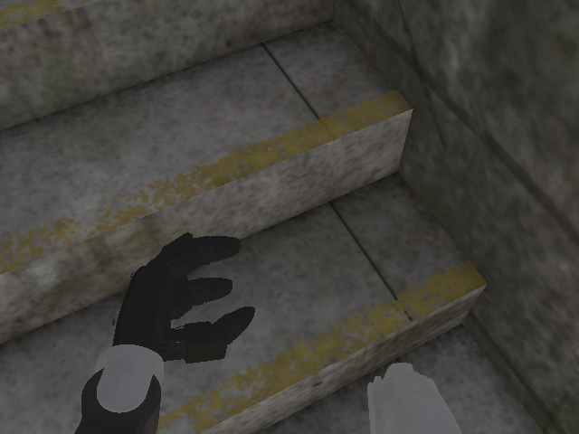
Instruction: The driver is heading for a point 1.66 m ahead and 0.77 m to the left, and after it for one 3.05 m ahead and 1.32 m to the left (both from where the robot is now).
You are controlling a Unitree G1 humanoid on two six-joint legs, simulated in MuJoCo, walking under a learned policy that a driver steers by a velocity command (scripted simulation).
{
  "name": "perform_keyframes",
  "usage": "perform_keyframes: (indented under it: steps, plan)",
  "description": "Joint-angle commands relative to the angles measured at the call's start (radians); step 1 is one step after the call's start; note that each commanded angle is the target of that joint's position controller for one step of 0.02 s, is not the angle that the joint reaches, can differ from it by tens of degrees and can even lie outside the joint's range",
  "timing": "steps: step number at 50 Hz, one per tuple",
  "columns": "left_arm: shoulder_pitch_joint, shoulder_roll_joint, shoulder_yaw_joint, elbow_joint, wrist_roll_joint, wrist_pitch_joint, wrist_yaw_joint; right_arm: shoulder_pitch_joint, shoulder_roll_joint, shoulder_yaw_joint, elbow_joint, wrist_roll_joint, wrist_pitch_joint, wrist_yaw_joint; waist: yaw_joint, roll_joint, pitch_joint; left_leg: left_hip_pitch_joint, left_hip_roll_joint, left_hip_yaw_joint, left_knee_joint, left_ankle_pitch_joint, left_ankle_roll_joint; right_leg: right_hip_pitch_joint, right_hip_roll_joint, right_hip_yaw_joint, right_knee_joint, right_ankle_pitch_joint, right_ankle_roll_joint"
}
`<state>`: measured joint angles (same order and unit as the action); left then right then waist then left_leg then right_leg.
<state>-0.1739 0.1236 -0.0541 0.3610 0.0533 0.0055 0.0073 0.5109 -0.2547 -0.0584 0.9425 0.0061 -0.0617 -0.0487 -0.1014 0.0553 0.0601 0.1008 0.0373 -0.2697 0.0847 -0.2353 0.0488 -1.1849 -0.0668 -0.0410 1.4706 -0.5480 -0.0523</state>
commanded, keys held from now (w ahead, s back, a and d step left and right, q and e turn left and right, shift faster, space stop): w+q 0.92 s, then w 0.08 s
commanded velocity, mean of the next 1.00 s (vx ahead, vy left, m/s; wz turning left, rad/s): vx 0.50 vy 0.00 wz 0.59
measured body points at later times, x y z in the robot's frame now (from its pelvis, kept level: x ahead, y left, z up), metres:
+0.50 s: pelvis +0.27 -0.05 +0.17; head +0.27 -0.05 +0.62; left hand +0.17 +0.08 +0.01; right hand +0.51 -0.18 +0.07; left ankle +0.36 +0.10 -0.25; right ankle +0.20 -0.15 -0.57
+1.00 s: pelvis +0.56 +0.04 +0.35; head +0.56 +0.04 +0.80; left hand +0.67 +0.31 +0.27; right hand +0.55 -0.17 +0.20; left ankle +0.45 +0.11 -0.39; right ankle +0.77 +0.00 -0.11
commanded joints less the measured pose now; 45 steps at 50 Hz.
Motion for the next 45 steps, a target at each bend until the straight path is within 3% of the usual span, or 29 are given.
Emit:
perform_keyframes:
  steps: [1, 2, 3, 4, 5, 6, 7, 9, 10, 12, 15, 17, 22, 24, 26, 27, 29, 31, 32, 33, 34, 35, 36, 37, 40, 41, 43, 44, 45]
  plan:
    - [0.557, 0.180, 0.120, 0.077, -0.019, 0.022, 0.026, -0.199, -0.328, -0.088, -0.117, 0.049, -0.053, 0.057, 0.382, 0.118, -0.484, -0.306, 0.104, 0.029, 0.427, 1.531, 0.094, 1.127, 0.124, -0.027, -0.362, 0.150, -0.017]
    - [0.668, 0.278, 0.152, 0.145, 0.012, -0.001, 0.044, -0.276, -0.248, -0.083, -0.158, 0.070, -0.088, 0.076, 0.430, -0.095, -0.526, -0.529, -0.023, -0.019, 0.760, 1.170, 0.071, 1.294, 0.033, 0.274, -0.624, 0.010, -0.053]
    - [0.633, 0.394, 0.177, 0.170, 0.006, -0.009, 0.053, -0.217, -0.101, -0.054, -0.214, 0.027, -0.096, 0.097, 0.348, -0.575, -0.595, -0.660, -0.254, -0.029, 1.289, 0.037, 0.043, 1.262, -0.282, 0.846, -1.037, -0.150, -0.096]
    - [0.462, 0.301, 0.161, 0.156, -0.025, 0.006, 0.056, -0.135, -0.022, -0.047, -0.212, -0.048, -0.087, 0.103, 0.212, -0.486, -0.573, -0.734, -0.212, -0.149, 1.619, 0.062, 0.045, 1.127, -0.285, 1.092, -1.155, -0.400, -0.085]
    - [0.326, 0.222, 0.138, 0.176, -0.037, 0.012, 0.057, -0.128, 0.030, -0.034, -0.228, -0.059, -0.067, 0.091, 0.115, -0.392, -0.394, -0.785, -0.153, -0.038, 1.725, 0.122, 0.036, 0.935, -0.272, 0.995, -1.152, -0.639, -0.080]
    - [0.254, 0.132, 0.121, 0.224, -0.037, 0.006, 0.063, -0.153, 0.048, -0.026, -0.244, -0.080, -0.050, 0.072, 0.065, -0.252, -0.203, -0.834, -0.122, 0.062, 1.772, 0.183, 0.030, 0.783, -0.239, 0.819, -1.092, -0.555, -0.078]
    - [0.262, 0.081, 0.105, 0.280, -0.024, -0.008, 0.063, -0.184, 0.081, -0.010, -0.269, -0.084, -0.032, 0.059, 0.039, -0.171, -0.121, -0.898, -0.110, 0.085, 1.877, 0.185, 0.035, 0.711, -0.224, 0.662, -1.022, -0.360, -0.094]
    - [0.359, 0.019, 0.093, 0.418, 0.007, -0.051, 0.039, -0.241, 0.144, 0.026, -0.309, -0.056, 0.005, 0.041, 0.014, -0.062, -0.034, -1.046, -0.108, 0.083, 2.052, 0.151, 0.050, 0.672, -0.218, 0.459, -1.020, -0.097, -0.085]
    - [0.356, -0.041, 0.046, 0.452, 0.045, -0.100, -0.045, -0.271, 0.039, 0.041, -0.285, 0.028, 0.030, 0.143, 0.043, -0.100, -0.028, -1.247, -0.095, -0.055, 1.985, 0.364, 0.162, 0.662, -0.171, 0.370, -1.037, 0.052, -0.162]
    - [0.299, 0.030, 0.070, 0.518, 0.015, -0.140, -0.075, -0.218, 0.010, 0.032, -0.256, -0.001, 0.050, 0.186, -0.011, -0.074, -0.064, -1.270, -0.072, 0.027, 1.977, 0.295, 0.189, 0.650, -0.188, 0.260, -1.107, 0.093, -0.185]
    - [0.370, 0.032, 0.048, 0.594, 0.030, -0.146, -0.079, -0.319, 0.006, 0.035, -0.234, -0.003, 0.063, 0.170, 0.016, -0.126, -0.146, -1.435, -0.078, 0.108, 2.295, 0.256, 0.218, 0.781, -0.179, 0.140, -1.150, 0.177, -0.187]
    - [0.492, 0.001, 0.021, 0.669, 0.055, -0.142, -0.082, -0.387, 0.043, 0.062, -0.243, -0.002, 0.067, 0.146, 0.044, -0.038, -0.123, -1.622, -0.061, 0.078, 2.279, 0.256, 0.245, 0.919, -0.177, 0.079, -1.142, 0.219, -0.163]
    - [0.661, 0.036, 0.007, 0.768, 0.121, -0.146, -0.089, -0.702, 0.051, 0.101, -0.343, 0.016, 0.087, 0.119, 0.132, -0.108, -0.126, -1.732, 0.057, 0.265, 2.000, 0.144, 0.233, 1.070, -0.209, -0.033, -1.296, 0.253, -0.177]
    - [0.769, 0.032, 0.005, 0.804, 0.122, -0.126, -0.096, -0.759, 0.083, 0.119, -0.345, 0.008, 0.110, 0.109, 0.170, -0.123, -0.112, -1.788, 0.084, 0.285, 1.898, 0.140, 0.234, 1.187, -0.248, -0.018, -1.338, 0.301, -0.187]
    - [0.706, 0.066, 0.007, 0.748, 0.061, -0.109, -0.126, -0.830, 0.085, 0.127, -0.324, -0.014, 0.136, 0.129, 0.187, -0.105, -0.097, -1.626, 0.095, 0.375, 1.693, -0.020, 0.198, 1.150, -0.288, -0.092, -1.460, 0.423, -0.205]
    - [0.622, 0.113, 0.014, 0.699, 0.031, -0.104, -0.124, -0.731, 0.138, 0.143, -0.277, -0.029, 0.141, 0.158, 0.121, -0.175, -0.093, -1.417, 0.077, 0.439, 1.705, -0.045, 0.194, 1.045, -0.262, -0.201, -1.454, 0.670, -0.195]
    - [0.617, 0.212, 0.036, 0.699, 0.025, -0.139, -0.123, -0.743, 0.073, 0.127, -0.293, -0.012, 0.133, 0.178, 0.058, -0.198, -0.152, -1.138, -0.046, 0.523, 1.520, -0.126, 0.158, 1.018, -0.260, -0.256, -1.334, 1.620, -0.244]
    - [0.621, 0.301, 0.070, 0.699, 0.007, -0.152, -0.118, -0.590, 0.057, 0.126, -0.256, -0.013, 0.110, 0.175, -0.003, -0.267, -0.199, -1.027, -0.144, 0.526, 1.141, -0.205, 0.112, 1.304, -0.299, -0.224, -1.159, 2.042, -0.240]
    - [0.602, 0.308, 0.081, 0.706, 0.024, -0.150, -0.128, -0.471, 0.023, 0.115, -0.218, 0.000, 0.094, 0.149, -0.032, -0.312, -0.221, -0.882, -0.174, 0.506, 1.005, -0.095, 0.122, 1.331, -0.297, -0.216, -1.055, 2.155, -0.235]
    - [0.595, 0.271, 0.082, 0.697, 0.059, -0.147, -0.138, -0.233, -0.061, 0.075, -0.145, -0.011, 0.085, 0.122, -0.081, -0.249, -0.322, -0.531, -0.167, 0.355, 1.001, 0.205, 0.184, 1.092, -0.232, -0.215, -0.771, 2.017, -0.182]
    - [0.669, 0.194, 0.059, 0.683, 0.090, -0.142, -0.167, -0.044, -0.138, 0.054, -0.088, -0.002, 0.088, 0.101, -0.087, -0.048, -0.578, -0.021, -0.052, -0.079, 0.834, 0.287, 0.339, 0.663, -0.134, -0.093, -0.443, 1.420, -0.111]
    - [0.566, 0.211, 0.098, 0.651, 0.012, -0.106, -0.193, 0.138, -0.201, 0.026, -0.032, -0.057, 0.115, 0.114, -0.129, 0.094, -0.492, 0.028, 0.102, -0.577, 0.336, 0.212, 0.399, 0.382, 0.115, 0.070, 0.034, 0.578, -0.060]
    - [0.528, 0.164, 0.098, 0.616, -0.013, -0.098, -0.182, 0.161, -0.241, -0.019, 0.014, -0.051, 0.087, 0.103, -0.127, 0.072, -0.342, -0.049, 0.152, -0.596, 0.296, 0.033, 0.321, 0.152, 0.157, 0.288, 0.423, 0.625, -0.068]
    - [0.473, 0.132, 0.094, 0.619, -0.002, -0.097, -0.164, 0.106, -0.159, -0.009, 0.069, -0.026, 0.057, 0.105, -0.072, 0.088, -0.238, -0.186, 0.119, -0.521, 0.354, -0.113, 0.283, 0.011, 0.147, 0.305, 0.664, 0.617, -0.093]
    - [0.343, -0.019, 0.029, 0.545, 0.019, -0.085, -0.118, -0.221, 0.132, 0.073, 0.121, -0.054, 0.019, 0.130, 0.157, -0.097, -0.136, -0.532, 0.062, -0.245, 0.393, -0.145, 0.242, -0.143, 0.088, 0.287, 0.828, 0.554, -0.206]
    - [0.361, 0.003, 0.027, 0.533, 0.017, -0.064, -0.105, -0.271, 0.161, 0.089, 0.143, -0.081, 0.007, 0.142, 0.213, -0.170, -0.115, -0.624, 0.043, -0.145, 0.369, -0.117, 0.199, -0.129, 0.051, 0.241, 0.731, 0.574, -0.218]
    - [0.333, 0.069, 0.038, 0.502, -0.014, -0.052, -0.095, -0.443, 0.076, 0.076, 0.038, -0.093, -0.035, 0.127, 0.246, -0.089, -0.114, -0.918, -0.056, 0.097, 0.241, -0.053, 0.156, 0.147, 0.044, 0.104, 0.507, 0.491, -0.184]
    - [0.255, 0.066, 0.024, 0.477, -0.017, -0.048, -0.108, -0.316, 0.037, 0.077, 0.067, -0.107, -0.038, 0.109, 0.197, 0.030, -0.112, -0.872, -0.027, 0.040, 0.218, -0.091, 0.184, 0.080, 0.050, 0.084, 0.728, 0.407, -0.158]
    - [0.193, 0.041, 0.007, 0.451, -0.006, -0.050, -0.102, -0.143, 0.051, 0.085, 0.136, -0.120, -0.031, 0.099, 0.156, 0.028, -0.104, -0.711, 0.015, -0.039, 0.228, -0.134, 0.180, -0.107, 0.053, 0.114, 0.839, 0.310, -0.174]
Keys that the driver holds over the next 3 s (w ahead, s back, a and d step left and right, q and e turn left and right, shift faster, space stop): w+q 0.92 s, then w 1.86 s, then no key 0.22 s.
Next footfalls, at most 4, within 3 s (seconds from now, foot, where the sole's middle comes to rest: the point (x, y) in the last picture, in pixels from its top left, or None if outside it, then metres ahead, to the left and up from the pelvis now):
0.02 right None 0.24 -0.15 -0.61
0.64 left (209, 336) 0.49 0.12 -0.43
1.08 right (244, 110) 0.84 0.03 -0.25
1.66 left None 0.99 0.40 -0.07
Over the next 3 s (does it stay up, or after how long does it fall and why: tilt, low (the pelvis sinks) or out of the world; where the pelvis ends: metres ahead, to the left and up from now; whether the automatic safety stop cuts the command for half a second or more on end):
stays up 1.54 0.73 1.09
